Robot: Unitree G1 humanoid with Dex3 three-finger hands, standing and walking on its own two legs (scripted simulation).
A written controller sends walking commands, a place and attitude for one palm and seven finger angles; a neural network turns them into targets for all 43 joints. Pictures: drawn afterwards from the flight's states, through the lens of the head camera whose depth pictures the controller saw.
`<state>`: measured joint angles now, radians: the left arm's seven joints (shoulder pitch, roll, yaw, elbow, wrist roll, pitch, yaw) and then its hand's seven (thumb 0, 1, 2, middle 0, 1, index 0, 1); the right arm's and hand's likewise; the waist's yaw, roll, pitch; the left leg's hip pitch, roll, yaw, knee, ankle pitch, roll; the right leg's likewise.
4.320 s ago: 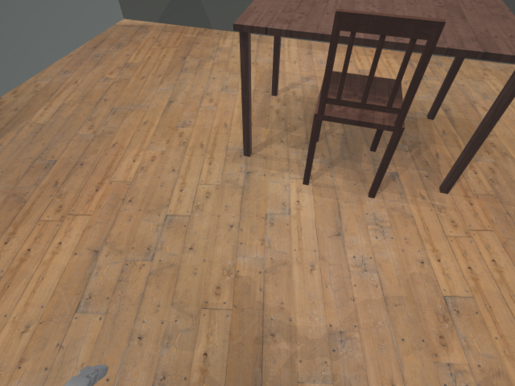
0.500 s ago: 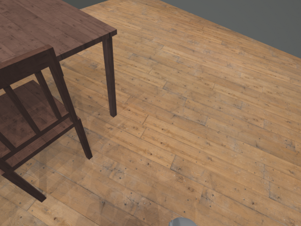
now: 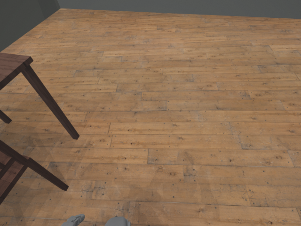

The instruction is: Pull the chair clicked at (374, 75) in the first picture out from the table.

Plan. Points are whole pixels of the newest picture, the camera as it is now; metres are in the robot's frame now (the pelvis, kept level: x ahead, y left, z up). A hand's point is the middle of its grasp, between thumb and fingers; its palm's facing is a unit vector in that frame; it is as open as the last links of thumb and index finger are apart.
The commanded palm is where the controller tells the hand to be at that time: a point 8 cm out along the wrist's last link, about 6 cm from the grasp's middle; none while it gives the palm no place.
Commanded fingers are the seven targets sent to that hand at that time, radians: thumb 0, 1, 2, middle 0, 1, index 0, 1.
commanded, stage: walk to a spot facing it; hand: left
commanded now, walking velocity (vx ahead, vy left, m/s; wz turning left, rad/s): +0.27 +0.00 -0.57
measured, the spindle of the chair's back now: out of the picture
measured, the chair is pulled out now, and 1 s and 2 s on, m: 0.00 0.00 0.00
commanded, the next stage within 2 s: turn to face it in 0.82 s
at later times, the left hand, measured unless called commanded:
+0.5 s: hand out of the picture +0.07 +0.26 -0.18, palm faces -0.10 -0.98 -0.19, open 7.4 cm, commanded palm none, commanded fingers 0.00 0.90 0.90 -0.20 -0.30 -0.20 -0.30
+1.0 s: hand (138, 149) +0.41 +0.07 -0.17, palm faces -0.59 -0.77 -0.26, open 7.4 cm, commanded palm none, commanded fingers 0.00 0.90 0.90 -0.20 -0.30 -0.20 -0.30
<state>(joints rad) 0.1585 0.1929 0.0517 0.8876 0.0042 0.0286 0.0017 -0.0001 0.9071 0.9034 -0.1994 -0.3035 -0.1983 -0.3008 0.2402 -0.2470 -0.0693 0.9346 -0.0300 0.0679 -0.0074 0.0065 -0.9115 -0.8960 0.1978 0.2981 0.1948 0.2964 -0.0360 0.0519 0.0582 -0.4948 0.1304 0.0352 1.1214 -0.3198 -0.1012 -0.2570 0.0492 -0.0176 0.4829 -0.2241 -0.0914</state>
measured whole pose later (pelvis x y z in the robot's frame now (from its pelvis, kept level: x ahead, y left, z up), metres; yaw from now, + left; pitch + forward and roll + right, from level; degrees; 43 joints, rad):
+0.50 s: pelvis +0.08 +0.06 -0.01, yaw -15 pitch +0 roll +0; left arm 0.42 0.21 0.08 1.03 0.01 0.02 -0.01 0.00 0.91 0.90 -0.20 -0.30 -0.20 -0.30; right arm 0.11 -0.20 -0.03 0.85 -0.01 -0.03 -0.01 0.00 -0.91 -0.90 0.20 0.30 0.20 0.30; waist 0.08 -0.04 0.03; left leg -0.28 0.01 0.04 0.54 -0.25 0.00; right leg -0.28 0.10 0.16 0.72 -0.43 -0.02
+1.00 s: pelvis +0.17 +0.00 -0.02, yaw -33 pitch -1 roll +0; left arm 0.04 0.24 0.05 0.88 0.02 0.00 -0.01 0.00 0.91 0.90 -0.19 -0.30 -0.19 -0.30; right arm 0.37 -0.23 -0.06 1.00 0.00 0.03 -0.02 0.00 -0.91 -0.90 0.20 0.30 0.20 0.30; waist -0.07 0.02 0.13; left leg -0.24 0.16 0.19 0.98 -0.55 -0.06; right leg -0.39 -0.02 -0.13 0.68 -0.25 -0.07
